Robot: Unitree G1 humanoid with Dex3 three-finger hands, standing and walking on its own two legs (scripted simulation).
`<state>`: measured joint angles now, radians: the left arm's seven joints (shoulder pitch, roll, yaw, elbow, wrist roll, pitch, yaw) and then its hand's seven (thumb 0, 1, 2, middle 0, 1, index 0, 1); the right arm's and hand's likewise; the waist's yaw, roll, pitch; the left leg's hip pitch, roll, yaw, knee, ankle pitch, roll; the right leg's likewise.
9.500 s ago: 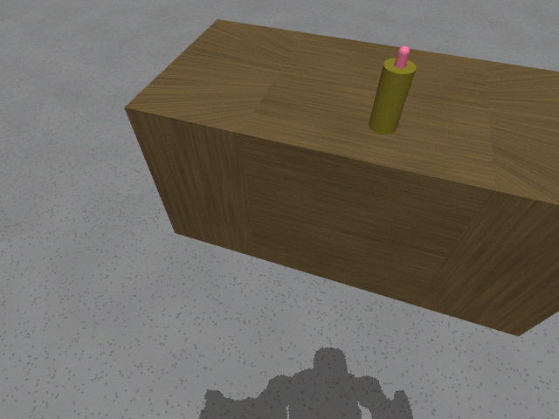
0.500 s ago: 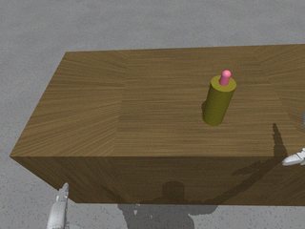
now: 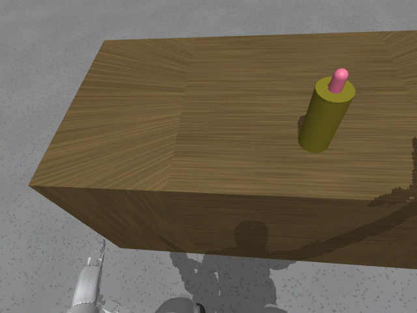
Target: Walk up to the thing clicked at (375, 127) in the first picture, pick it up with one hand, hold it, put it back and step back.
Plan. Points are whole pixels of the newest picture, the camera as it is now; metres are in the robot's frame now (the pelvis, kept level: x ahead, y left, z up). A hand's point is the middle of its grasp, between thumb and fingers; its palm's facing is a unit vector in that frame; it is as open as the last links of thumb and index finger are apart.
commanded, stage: go down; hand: right
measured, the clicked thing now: (325, 111) +0.53 -0.21 +0.02
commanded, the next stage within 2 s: approach in 1.44 s
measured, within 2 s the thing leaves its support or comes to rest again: neither
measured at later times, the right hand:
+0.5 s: hand out of the picture +0.40 -0.39 +0.09, palm faces +0.25 +0.97 +0.02, open 17.6 cm
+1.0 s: hand out of the picture +0.42 -0.40 +0.09, palm faces +0.27 +0.96 +0.02, open 17.7 cm
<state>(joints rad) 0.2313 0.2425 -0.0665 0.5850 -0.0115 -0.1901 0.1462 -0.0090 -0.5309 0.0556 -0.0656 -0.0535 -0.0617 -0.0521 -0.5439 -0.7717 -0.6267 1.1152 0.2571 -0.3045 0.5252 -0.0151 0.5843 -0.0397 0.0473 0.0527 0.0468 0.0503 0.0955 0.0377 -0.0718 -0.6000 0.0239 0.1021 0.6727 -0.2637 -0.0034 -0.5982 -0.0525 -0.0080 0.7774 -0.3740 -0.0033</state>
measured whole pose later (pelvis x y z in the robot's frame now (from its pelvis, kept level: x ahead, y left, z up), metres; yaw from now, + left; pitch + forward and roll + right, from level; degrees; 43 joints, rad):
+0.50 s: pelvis +0.01 -0.01 -0.01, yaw +0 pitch +14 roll +4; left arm 0.25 0.25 -0.06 0.51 -0.01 -0.17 0.13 -0.01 -0.56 0.08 -0.07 -0.05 -0.05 -0.06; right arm -0.59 -0.83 -0.65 1.12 0.21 -0.25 0.52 -0.02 0.57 -0.05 0.05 0.05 0.05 0.05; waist 0.11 0.03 -0.11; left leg -0.68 0.02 0.10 0.73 -0.30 -0.01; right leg -0.69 -0.06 0.00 0.86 -0.43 -0.01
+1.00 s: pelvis +0.01 -0.01 -0.02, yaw +0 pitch +17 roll +4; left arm 0.27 0.27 -0.07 0.45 0.01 -0.16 0.12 -0.01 -0.55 0.07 -0.06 -0.05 -0.06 -0.06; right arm -0.70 -0.92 -0.69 1.20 0.17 -0.25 0.53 -0.02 0.59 -0.05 0.05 0.05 0.05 0.05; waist 0.15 0.04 -0.11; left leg -0.77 0.02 0.11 0.81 -0.33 -0.01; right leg -0.78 -0.06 0.01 0.93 -0.45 -0.01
